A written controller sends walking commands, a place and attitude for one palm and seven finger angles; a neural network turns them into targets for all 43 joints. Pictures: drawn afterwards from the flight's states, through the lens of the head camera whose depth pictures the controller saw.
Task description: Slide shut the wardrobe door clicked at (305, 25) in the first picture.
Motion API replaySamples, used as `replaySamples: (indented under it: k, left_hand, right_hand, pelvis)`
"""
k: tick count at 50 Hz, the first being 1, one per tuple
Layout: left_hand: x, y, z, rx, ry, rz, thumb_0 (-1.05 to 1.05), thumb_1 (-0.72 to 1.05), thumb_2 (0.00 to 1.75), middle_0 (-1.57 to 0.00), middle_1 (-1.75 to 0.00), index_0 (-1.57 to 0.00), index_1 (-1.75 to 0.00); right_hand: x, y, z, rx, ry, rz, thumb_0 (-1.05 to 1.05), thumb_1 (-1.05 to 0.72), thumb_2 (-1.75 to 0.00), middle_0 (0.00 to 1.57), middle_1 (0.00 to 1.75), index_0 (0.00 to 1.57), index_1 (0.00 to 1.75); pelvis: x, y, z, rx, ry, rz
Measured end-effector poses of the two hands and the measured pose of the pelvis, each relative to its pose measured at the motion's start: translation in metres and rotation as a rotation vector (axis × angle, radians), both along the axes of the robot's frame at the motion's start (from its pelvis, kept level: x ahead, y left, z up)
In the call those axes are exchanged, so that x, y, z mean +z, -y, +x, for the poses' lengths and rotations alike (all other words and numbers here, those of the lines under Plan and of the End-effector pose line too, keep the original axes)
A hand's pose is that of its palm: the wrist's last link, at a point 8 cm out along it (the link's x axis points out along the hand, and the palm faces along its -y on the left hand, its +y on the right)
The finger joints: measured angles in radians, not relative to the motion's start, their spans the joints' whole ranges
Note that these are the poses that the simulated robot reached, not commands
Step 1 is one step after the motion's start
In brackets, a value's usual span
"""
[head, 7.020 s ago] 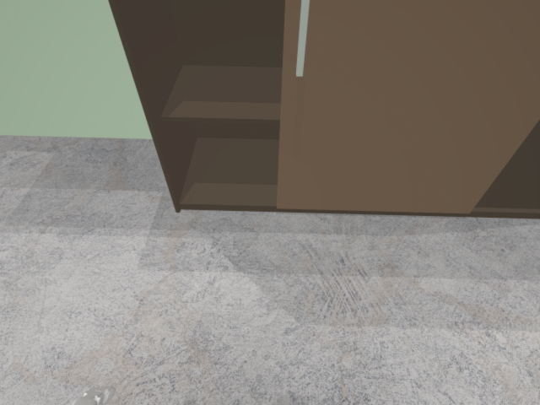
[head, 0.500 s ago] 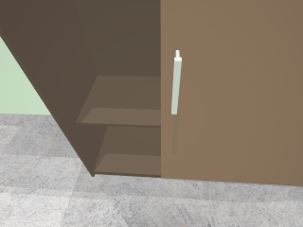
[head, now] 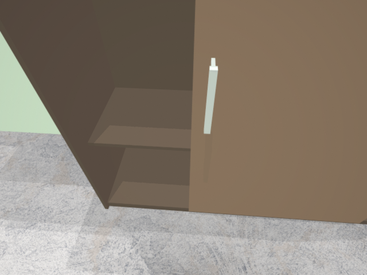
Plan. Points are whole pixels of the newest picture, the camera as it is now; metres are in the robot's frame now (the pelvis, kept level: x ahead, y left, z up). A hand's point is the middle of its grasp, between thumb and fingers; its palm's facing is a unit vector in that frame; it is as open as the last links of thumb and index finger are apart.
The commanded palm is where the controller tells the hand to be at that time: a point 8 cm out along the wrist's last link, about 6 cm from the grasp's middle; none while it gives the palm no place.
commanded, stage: look again from close up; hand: right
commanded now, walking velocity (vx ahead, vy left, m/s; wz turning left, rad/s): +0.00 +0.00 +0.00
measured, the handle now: (209, 98) +0.55 -0.04 +0.09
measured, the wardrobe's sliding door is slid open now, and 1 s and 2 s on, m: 0.47 0.47 0.47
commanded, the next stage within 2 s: raise the hand with hooked fingers in 1.40 s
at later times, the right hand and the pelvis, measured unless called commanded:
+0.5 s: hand out of the picture -0.06 -0.13 -0.18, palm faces +0.06 +0.99 -0.15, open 7.4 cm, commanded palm none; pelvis +0.00 +0.02 +0.00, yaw +0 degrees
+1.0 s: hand out of the picture -0.01 -0.12 -0.18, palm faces +0.03 +0.99 -0.15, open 7.4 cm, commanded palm none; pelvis +0.02 +0.03 +0.00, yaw +1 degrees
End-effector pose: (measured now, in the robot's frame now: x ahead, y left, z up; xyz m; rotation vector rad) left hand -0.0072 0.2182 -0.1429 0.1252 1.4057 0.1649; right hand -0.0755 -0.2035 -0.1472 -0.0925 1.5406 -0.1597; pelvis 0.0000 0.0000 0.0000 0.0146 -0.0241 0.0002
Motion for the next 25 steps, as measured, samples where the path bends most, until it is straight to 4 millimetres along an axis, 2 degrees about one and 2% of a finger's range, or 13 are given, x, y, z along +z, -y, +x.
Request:
replaySamples:
  k: [10,25]
  left_hand:
    - [-0.002,-0.009,-0.006,0.01,0.014,-0.003,0.01,0.92,0.9,-0.2,-0.3,-0.2,-0.3]
    - [-0.004,-0.008,-0.018,0.026,-0.021,-0.026,0.0,0.91,0.9,-0.2,-0.3,-0.2,-0.3]
  right_hand:
    - [-0.002,-0.018,-0.003,-0.011,0.022,0.015,0.0,-0.91,-0.9,0.2,0.3,0.2,0.3]
    - [-0.003,-0.026,0.015,-0.004,0.055,0.012,0.0,-0.91,-0.9,0.2,0.3,0.2,0.3]
  pelvis:
    - [-0.001,-0.009,-0.005,0.003,-0.004,0.004]
    - [-0.002,-0.02,-0.002,0.002,-0.017,0.006]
